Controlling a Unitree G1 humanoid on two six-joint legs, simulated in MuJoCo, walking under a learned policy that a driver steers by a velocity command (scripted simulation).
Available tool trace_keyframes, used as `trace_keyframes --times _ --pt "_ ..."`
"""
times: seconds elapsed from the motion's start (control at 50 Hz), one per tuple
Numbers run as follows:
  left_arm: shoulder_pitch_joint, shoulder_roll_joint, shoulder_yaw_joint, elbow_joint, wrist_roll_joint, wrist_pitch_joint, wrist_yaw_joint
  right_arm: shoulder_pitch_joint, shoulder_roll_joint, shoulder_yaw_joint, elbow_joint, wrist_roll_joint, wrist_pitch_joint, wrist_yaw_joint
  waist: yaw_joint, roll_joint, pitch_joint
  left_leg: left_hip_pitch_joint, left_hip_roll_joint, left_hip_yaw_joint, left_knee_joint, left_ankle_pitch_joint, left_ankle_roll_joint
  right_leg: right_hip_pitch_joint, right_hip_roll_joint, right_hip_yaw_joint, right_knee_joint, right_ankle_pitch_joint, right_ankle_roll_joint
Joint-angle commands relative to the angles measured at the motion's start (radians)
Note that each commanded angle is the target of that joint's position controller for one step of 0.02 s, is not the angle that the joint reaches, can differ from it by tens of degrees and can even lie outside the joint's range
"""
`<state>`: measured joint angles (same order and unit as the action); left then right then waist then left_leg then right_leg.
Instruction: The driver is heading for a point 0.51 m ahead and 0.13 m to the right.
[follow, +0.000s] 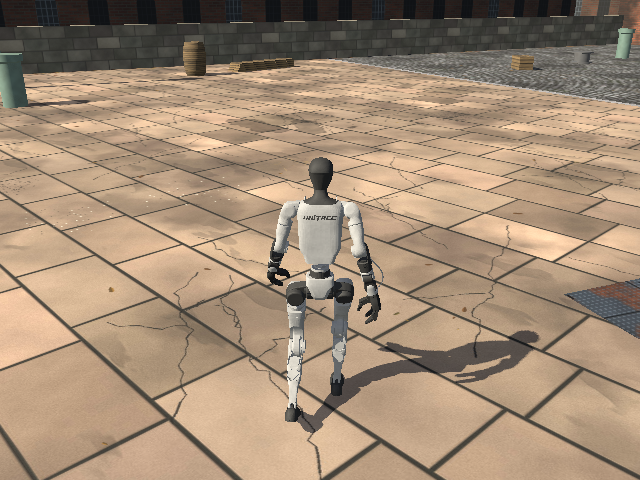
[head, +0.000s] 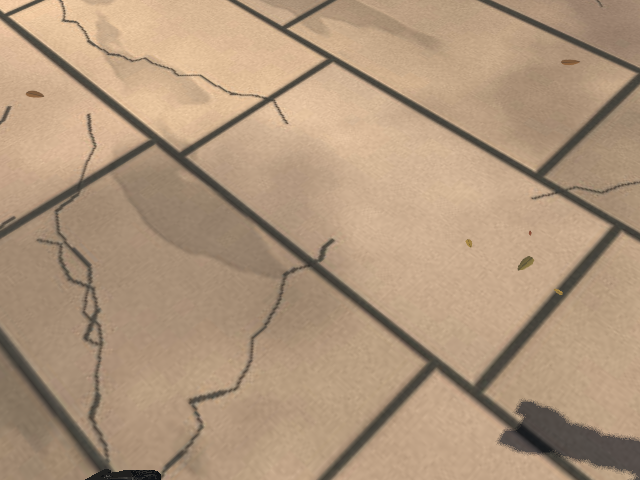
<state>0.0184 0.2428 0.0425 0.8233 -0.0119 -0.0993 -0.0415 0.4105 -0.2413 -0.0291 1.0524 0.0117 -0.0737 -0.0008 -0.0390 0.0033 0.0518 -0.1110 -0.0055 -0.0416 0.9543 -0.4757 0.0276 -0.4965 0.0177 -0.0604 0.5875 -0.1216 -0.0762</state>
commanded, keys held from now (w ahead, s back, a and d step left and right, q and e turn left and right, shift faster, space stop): w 0.36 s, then w+e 0.24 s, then no key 0.40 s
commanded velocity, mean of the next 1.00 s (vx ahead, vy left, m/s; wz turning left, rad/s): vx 0.39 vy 0.00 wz -0.13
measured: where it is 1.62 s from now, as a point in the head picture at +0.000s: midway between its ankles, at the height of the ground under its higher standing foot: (313, 421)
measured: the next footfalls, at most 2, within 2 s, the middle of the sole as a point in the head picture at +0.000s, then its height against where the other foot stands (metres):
left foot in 0.46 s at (255, 477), level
right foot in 0.92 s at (374, 392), level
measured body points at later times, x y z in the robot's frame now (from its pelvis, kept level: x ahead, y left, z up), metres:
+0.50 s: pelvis +0.30 +0.04 +0.00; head +0.33 +0.05 +0.45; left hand +0.26 +0.31 -0.14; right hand +0.50 -0.20 -0.09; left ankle +0.42 +0.14 -0.72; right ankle +0.12 -0.09 -0.70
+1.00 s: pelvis +0.50 +0.02 +0.01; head +0.53 +0.00 +0.46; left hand +0.70 +0.23 -0.10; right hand +0.51 -0.26 -0.14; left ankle +0.42 +0.15 -0.69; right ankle +0.58 -0.09 -0.72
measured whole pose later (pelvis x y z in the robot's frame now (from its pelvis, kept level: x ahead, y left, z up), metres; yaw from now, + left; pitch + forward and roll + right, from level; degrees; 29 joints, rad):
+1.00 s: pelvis +0.50 +0.02 +0.01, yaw -9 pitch +1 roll +1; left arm 0.08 0.22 0.04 0.86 0.02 -0.04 -0.01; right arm 0.22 -0.26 -0.04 1.00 0.00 -0.05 -0.01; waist -0.03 0.01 0.04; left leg -0.23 0.02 0.07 0.79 -0.55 -0.02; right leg -0.43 0.00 -0.02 0.53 -0.12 -0.04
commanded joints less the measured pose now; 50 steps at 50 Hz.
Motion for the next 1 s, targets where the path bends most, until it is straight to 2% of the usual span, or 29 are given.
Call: trace_keyframes --times 0.02,0.04,0.08,0.12,0.2,0.28,0.34,0.4,0.42,0.44,0.46,0.48,0.5,0.52,0.54,0.56,0.58,0.62,0.66,0.7,0.74,0.78,0.86,0.9,0.92,0.94,0.96,0.98,1.0 --pt "0.238 0.141 0.035 0.031 -0.001 0.003 0.012 -0.075 -0.141 -0.021 -0.113 0.037 -0.064 0.008 0.122 -0.086 -0.188 -0.613 0.067 -0.056 0.427 0.071 0.035 0.624 -0.339 0.544 -0.333 -0.174 -0.203" --pt "0.174 0.114 0.026 0.025 0.009 -0.004 0.007 -0.110 -0.133 -0.027 -0.122 0.026 -0.060 -0.002 0.084 -0.023 -0.116 -0.570 0.109 -0.037 0.355 0.147 0.034 0.465 -0.300 0.439 -0.368 -0.083 -0.180" --pt "0.134 0.075 0.013 0.033 0.022 -0.014 -0.002 -0.065 -0.089 -0.029 -0.115 0.009 -0.031 -0.010 0.020 -0.064 -0.082 -0.453 0.154 -0.043 0.270 0.211 0.030 0.306 -0.239 0.317 -0.428 -0.010 -0.159" --pt "0.164 0.093 0.016 0.056 0.015 -0.019 -0.001 -0.062 -0.062 -0.025 -0.122 0.004 -0.010 -0.014 0.004 -0.067 -0.053 -0.453 0.166 -0.026 0.210 0.232 0.014 0.243 -0.224 0.251 -0.467 0.042 -0.175" --pt "0.243 0.141 0.024 0.087 0.013 -0.014 0.028 -0.224 -0.083 -0.030 -0.188 -0.012 -0.009 -0.015 0.036 -0.045 -0.006 -0.574 0.174 -0.011 -0.036 0.444 -0.025 0.280 -0.210 0.183 -0.495 0.110 -0.168" --pt "0.315 0.164 0.026 0.110 0.000 -0.005 0.041 -0.377 -0.060 -0.016 -0.230 -0.003 -0.021 0.001 0.088 -0.046 0.009 -0.505 0.118 0.040 -0.303 0.611 -0.029 0.316 -0.183 0.116 -0.494 0.111 -0.130" --pt "0.373 0.170 0.030 0.141 -0.009 0.008 0.042 -0.457 -0.068 -0.011 -0.262 0.005 -0.024 0.017 0.113 -0.047 0.031 -0.533 0.104 0.032 -0.388 0.586 -0.019 0.434 -0.227 0.127 -0.458 0.106 -0.128" --pt "0.389 0.178 0.037 0.154 -0.012 0.027 0.046 -0.476 -0.099 -0.018 -0.291 0.005 -0.035 0.034 0.091 -0.052 0.028 -0.513 0.089 0.015 -0.451 0.473 0.013 0.534 -0.276 0.172 -0.379 0.169 -0.108" --pt "0.376 0.188 0.041 0.150 -0.012 0.033 0.047 -0.441 -0.116 -0.025 -0.286 0.005 -0.039 0.036 0.067 -0.066 0.009 -0.451 0.073 0.024 -0.464 0.431 0.023 0.543 -0.280 0.184 -0.339 0.233 -0.100" --pt "0.350 0.195 0.042 0.141 -0.012 0.039 0.048 -0.358 -0.142 -0.039 -0.267 0.004 -0.044 0.034 0.015 -0.075 -0.037 -0.325 0.043 0.049 -0.487 0.406 0.038 0.531 -0.257 0.174 -0.247 0.370 -0.085" --pt "0.341 0.170 0.031 0.131 -0.003 0.041 0.047 -0.187 -0.194 -0.066 -0.217 0.001 -0.047 0.026 -0.060 -0.059 -0.146 -0.082 0.041 0.050 -0.477 0.418 0.066 0.458 -0.196 0.140 -0.057 0.433 -0.058" --pt "0.350 0.118 0.010 0.098 0.018 0.039 0.047 0.003 -0.277 -0.088 -0.187 -0.014 -0.046 0.015 -0.116 0.058 -0.321 0.234 0.238 -0.158 -0.446 0.417 0.127 0.254 -0.112 0.084 0.271 0.171 -0.019" --pt "0.489 -0.014 -0.023 0.102 0.000 0.019 0.039 0.039 -0.319 -0.096 -0.163 -0.016 -0.035 0.020 -0.041 0.339 -0.442 0.527 0.440 -0.598 -0.577 0.205 0.261 -0.119 0.049 0.085 0.585 -0.431 0.036" --pt "0.429 0.118 0.007 0.115 -0.026 0.005 0.041 0.015 -0.205 -0.067 -0.181 -0.014 -0.037 0.019 -0.077 0.209 -0.383 0.465 0.410 -0.614 -0.640 0.111 0.221 -0.206 -0.001 0.212 0.702 -0.449 0.026" --pt "0.341 0.166 0.025 0.087 -0.045 -0.002 0.042 -0.067 -0.162 -0.053 -0.196 -0.013 -0.041 0.015 -0.064 0.158 -0.246 0.337 0.385 -0.451 -0.655 0.155 0.173 -0.256 -0.047 0.197 0.717 -0.351 0.014" --pt "0.300 0.155 0.026 0.079 -0.040 0.000 0.050 -0.145 -0.140 -0.045 -0.208 -0.015 -0.044 0.016 -0.032 0.083 -0.176 0.201 0.351 -0.337 -0.685 0.258 0.154 -0.218 -0.096 0.177 0.688 -0.258 0.020" --pt "0.285 0.141 0.033 0.078 -0.027 0.007 0.055 -0.190 -0.115 -0.039 -0.209 -0.017 -0.047 0.018 -0.008 0.074 -0.121 0.101 0.319 -0.245 -0.722 0.321 0.144 -0.186 -0.124 0.177 0.639 -0.196 0.026" --pt "0.313 0.099 0.037 0.081 -0.026 0.033 0.053 -0.222 -0.088 -0.034 -0.198 -0.033 -0.053 0.019 0.035 0.097 -0.081 -0.011 0.270 -0.119 -0.770 0.468 0.136 -0.091 -0.145 0.176 0.594 -0.146 0.033" --pt "0.322 0.068 0.036 0.075 -0.018 0.052 0.056 -0.216 -0.105 -0.038 -0.177 -0.037 -0.057 0.017 0.066 0.074 -0.056 -0.060 0.262 -0.017 -0.758 0.784 0.160 -0.076 -0.125 0.163 0.549 -0.150 0.050" --pt "0.284 0.052 0.031 0.049 -0.003 0.058 0.057 -0.213 -0.127 -0.043 -0.161 -0.035 -0.051 0.006 0.075 0.062 -0.044 -0.067 0.254 0.053 -0.755 0.919 0.169 -0.095 -0.112 0.150 0.423 -0.090 0.069" --pt "0.231 0.032 0.020 0.031 0.008 0.056 0.048 -0.229 -0.136 -0.042 -0.156 -0.029 -0.038 -0.007 0.070 0.065 -0.053 -0.086 0.217 0.126 -0.752 0.937 0.156 -0.035 -0.108 0.108 0.242 0.024 0.074" --pt "0.158 0.024 0.010 0.013 0.013 0.053 0.036 -0.201 -0.153 -0.044 -0.138 -0.022 -0.028 -0.015 0.040 0.064 -0.070 -0.066 0.210 0.146 -0.741 0.944 0.155 0.018 -0.093 0.070 0.120 0.108 0.076" --pt "0.104 0.071 0.016 -0.012 0.018 0.053 0.026 -0.174 -0.179 -0.051 -0.099 0.002 -0.003 -0.018 0.033 0.082 -0.088 0.038 0.253 0.108 -0.648 0.919 0.145 0.049 -0.071 0.069 0.007 0.074 0.046" --pt "0.157 0.099 0.029 0.006 0.024 0.049 0.025 -0.197 -0.174 -0.051 -0.092 0.015 0.010 -0.020 0.077 0.067 -0.109 0.044 0.226 0.110 -0.535 0.864 0.103 0.158 -0.042 0.045 -0.120 0.145 0.008" --pt "0.201 0.158 0.049 0.021 0.030 0.047 0.033 -0.143 -0.156 -0.047 -0.079 0.003 0.010 -0.019 0.079 0.006 -0.147 0.018 0.163 0.133 -0.430 0.787 0.056 0.281 -0.061 0.077 -0.164 0.425 -0.019" --pt "0.251 0.235 0.065 0.026 0.041 0.050 0.044 -0.076 -0.114 -0.032 -0.083 -0.029 0.000 -0.015 0.051 -0.121 -0.248 -0.141 0.079 0.170 -0.252 0.490 -0.002 0.522 -0.207 0.215 -0.068 0.858 -0.098" --pt "0.285 0.175 0.045 0.043 0.044 0.060 0.047 -0.012 -0.033 -0.001 -0.064 -0.031 0.004 -0.009 0.055 -0.248 -0.360 -0.281 0.010 0.122 -0.048 -0.058 -0.054 0.657 -0.374 0.410 -0.091 0.913 -0.263" --pt "0.272 0.105 0.024 0.045 0.028 0.063 0.042 -0.066 -0.078 -0.013 -0.063 -0.010 0.021 -0.006 0.068 -0.182 -0.356 -0.307 0.025 0.028 0.049 -0.245 -0.070 0.592 -0.373 0.441 -0.142 0.727 -0.274" --pt "0.212 0.105 0.020 0.038 0.020 0.059 0.038 -0.125 -0.103 -0.020 -0.082 0.006 0.037 -0.011 0.060 -0.146 -0.275 -0.357 0.045 0.005 0.086 -0.237 -0.069 0.511 -0.336 0.400 -0.177 0.554 -0.239"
